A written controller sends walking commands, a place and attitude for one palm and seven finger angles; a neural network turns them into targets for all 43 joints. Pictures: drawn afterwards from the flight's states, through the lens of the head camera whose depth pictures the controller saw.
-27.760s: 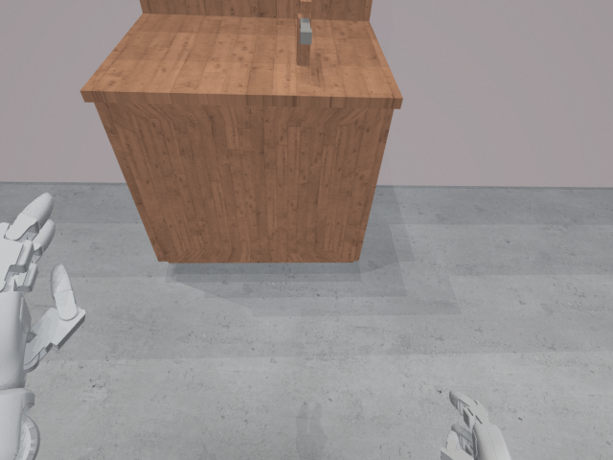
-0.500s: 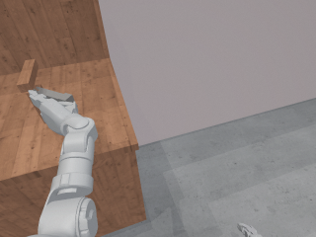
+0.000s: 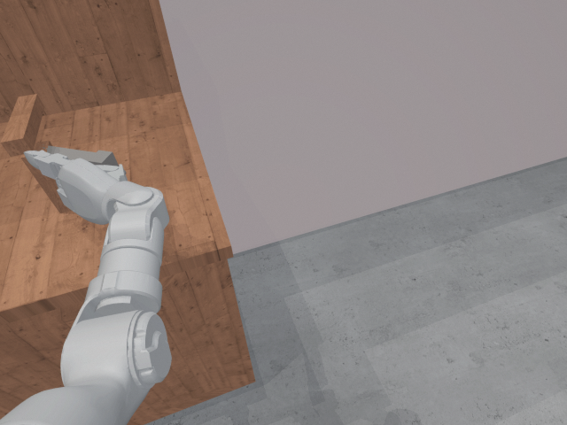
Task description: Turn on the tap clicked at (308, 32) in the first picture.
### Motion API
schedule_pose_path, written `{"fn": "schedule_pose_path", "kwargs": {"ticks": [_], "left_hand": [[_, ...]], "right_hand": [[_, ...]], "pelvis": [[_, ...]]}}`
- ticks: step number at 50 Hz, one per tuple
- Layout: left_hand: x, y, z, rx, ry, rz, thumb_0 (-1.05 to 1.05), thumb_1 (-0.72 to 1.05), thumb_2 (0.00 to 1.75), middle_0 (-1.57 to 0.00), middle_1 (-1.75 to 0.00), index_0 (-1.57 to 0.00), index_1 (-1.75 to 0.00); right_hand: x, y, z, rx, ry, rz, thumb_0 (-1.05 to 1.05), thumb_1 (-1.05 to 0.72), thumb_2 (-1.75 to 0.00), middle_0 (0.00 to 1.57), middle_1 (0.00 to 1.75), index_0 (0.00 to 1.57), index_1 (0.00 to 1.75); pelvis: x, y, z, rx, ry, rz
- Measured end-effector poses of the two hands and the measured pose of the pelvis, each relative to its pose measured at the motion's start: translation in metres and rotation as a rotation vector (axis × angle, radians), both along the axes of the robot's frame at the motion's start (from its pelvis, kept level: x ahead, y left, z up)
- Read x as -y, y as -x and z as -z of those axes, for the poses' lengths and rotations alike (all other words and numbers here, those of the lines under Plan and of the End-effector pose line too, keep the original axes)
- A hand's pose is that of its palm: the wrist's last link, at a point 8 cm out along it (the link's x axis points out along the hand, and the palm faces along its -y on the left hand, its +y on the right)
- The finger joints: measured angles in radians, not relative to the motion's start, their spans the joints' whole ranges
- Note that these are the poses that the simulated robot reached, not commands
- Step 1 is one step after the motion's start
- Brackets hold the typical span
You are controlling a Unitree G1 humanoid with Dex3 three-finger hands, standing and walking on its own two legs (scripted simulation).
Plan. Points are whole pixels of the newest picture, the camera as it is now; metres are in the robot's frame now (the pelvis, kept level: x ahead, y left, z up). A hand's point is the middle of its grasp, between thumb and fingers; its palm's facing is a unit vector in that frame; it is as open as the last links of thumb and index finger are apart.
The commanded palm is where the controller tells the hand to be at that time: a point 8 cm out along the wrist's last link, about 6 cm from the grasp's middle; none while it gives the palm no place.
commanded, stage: push the lever round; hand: left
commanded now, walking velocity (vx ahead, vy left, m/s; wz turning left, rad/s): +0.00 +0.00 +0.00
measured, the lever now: (103, 163) +0.45 +0.29 +0.16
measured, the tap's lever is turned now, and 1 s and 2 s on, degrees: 56 58 62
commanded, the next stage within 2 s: lift the hand up off the lever in 1.42 s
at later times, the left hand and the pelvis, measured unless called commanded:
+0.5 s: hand (122, 172) +0.43 +0.25 +0.16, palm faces +0.88 -0.45 -0.16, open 8.4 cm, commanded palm +0.42 +0.27 +0.16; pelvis -0.02 -0.02 -0.01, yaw +0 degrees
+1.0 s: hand (123, 172) +0.43 +0.25 +0.16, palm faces +0.88 -0.44 -0.18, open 8.5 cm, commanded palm +0.43 +0.27 +0.16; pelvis -0.02 -0.04 -0.02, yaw +0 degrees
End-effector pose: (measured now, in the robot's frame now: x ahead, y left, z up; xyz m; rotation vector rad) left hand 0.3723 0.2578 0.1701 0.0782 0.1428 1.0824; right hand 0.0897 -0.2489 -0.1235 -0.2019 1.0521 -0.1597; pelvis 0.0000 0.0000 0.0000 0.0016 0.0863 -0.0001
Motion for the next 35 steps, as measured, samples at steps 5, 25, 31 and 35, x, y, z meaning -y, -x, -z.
{"fn": "schedule_pose_path", "kwargs": {"ticks": [5, 25, 31, 35], "left_hand": [[0.0, 0.0, 0.0, -0.001, 0.001, -0.004, 0.0, 0.95, 0.92, -0.15, -0.15, 0.0, 0.0], [0.001, -0.002, -0.002, -0.027, 0.001, -0.019, 0.0, 0.93, 0.92, -0.15, -0.15, 0.0, 0.0], [0.001, -0.002, -0.001, -0.038, -0.011, -0.023, 0.0, 0.93, 0.92, -0.15, -0.15, 0.0, 0.0], [0.001, -0.002, 0.0, -0.047, -0.024, -0.026, 0.0, 0.92, 0.91, -0.15, -0.15, 0.0, 0.0]], "right_hand": [[0.007, 0.01, 0.002, -0.017, 0.005, 0.008, 0.0, -0.91, -0.9, 0.2, 0.3, 0.2, 0.3], [0.026, 0.036, 0.01, -0.048, 0.008, 0.036, 0.0, -0.91, -0.9, 0.2, 0.3, 0.2, 0.3], [0.033, 0.044, 0.014, -0.065, 0.006, 0.039, 0.0, -0.91, -0.9, 0.21, 0.3, 0.2, 0.3], [0.037, 0.049, 0.017, -0.079, 0.005, 0.038, 0.0, -0.91, -0.9, 0.21, 0.3, 0.2, 0.3]], "pelvis": [[0.004, 0.004, 0.001, -0.006, 0.0, -0.002], [0.019, 0.017, 0.008, -0.03, 0.003, -0.004], [0.024, 0.02, 0.011, -0.04, 0.002, -0.005], [0.028, 0.021, 0.012, -0.046, 0.002, -0.006]]}}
